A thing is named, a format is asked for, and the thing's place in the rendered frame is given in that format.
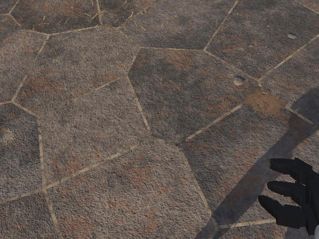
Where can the right robot hand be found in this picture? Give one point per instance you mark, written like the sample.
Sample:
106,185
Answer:
305,196

